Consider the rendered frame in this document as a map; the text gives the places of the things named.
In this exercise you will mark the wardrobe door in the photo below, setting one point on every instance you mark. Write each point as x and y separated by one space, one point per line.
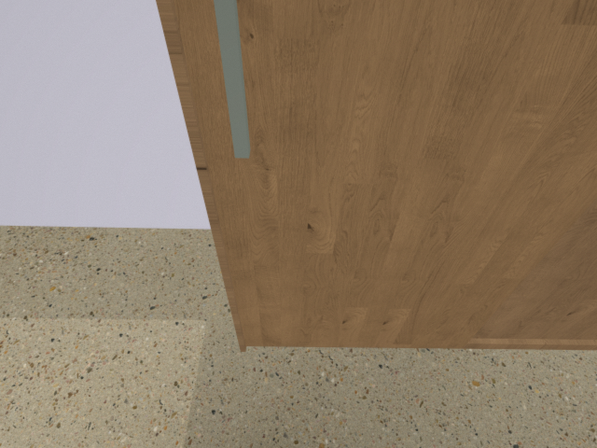
558 298
411 161

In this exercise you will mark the handle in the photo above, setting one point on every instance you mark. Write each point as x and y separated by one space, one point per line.
226 14

